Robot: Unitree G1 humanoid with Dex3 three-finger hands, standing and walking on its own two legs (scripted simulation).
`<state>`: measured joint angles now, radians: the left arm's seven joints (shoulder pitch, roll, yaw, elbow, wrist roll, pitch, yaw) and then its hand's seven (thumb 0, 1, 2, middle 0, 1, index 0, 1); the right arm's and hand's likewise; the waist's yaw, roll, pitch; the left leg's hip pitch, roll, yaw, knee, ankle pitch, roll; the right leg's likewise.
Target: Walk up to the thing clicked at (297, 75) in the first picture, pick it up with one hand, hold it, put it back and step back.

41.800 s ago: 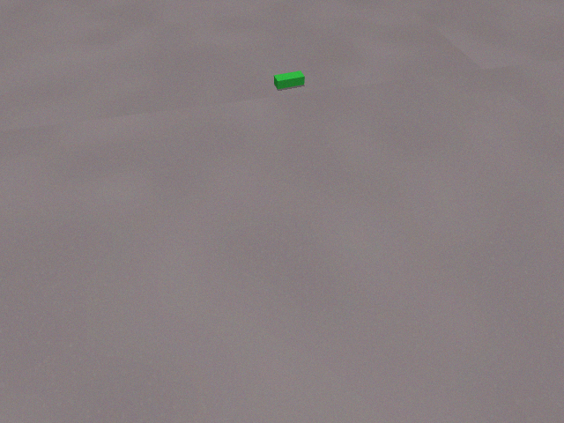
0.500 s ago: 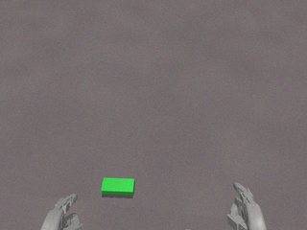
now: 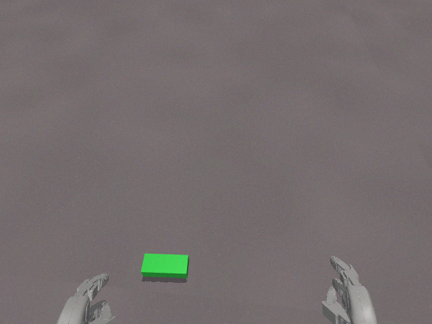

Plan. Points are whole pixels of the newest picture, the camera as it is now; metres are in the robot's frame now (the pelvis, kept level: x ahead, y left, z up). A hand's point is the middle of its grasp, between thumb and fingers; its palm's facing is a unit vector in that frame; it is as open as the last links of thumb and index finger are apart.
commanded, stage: home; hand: left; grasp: from above
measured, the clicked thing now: (166, 265) +0.47 +0.20 -0.69
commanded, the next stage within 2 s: stand in 0.28 s
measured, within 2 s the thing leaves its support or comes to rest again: neither
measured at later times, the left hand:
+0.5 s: hand out of the picture +0.15 +0.21 -0.08, palm faces +0.01 -0.95 -0.32, open 7.4 cm
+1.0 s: hand out of the picture +0.02 +0.25 -0.10, palm faces +0.06 -0.94 -0.32, open 7.4 cm
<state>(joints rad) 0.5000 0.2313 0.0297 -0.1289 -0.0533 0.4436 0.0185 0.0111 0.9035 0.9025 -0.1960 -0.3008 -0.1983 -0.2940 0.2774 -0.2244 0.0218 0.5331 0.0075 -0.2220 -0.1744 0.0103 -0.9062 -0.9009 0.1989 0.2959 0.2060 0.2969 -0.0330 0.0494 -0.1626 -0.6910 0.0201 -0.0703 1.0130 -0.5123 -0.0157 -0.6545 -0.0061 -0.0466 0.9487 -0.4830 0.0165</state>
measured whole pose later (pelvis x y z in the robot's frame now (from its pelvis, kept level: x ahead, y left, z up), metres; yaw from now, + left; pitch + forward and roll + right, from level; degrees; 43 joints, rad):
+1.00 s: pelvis -0.01 +0.01 +0.06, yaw +1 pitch -4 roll +0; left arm 0.21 0.27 0.04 1.07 0.03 0.02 0.03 0.01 0.90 0.90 -0.20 -0.30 -0.20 -0.30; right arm 0.18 -0.27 -0.03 1.06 -0.03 -0.01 -0.03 0.00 -0.91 -0.90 0.20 0.30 0.21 0.30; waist 0.03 0.01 0.06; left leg -0.16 -0.03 -0.04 0.46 -0.24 0.01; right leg -0.14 -0.06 -0.02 0.45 -0.24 0.04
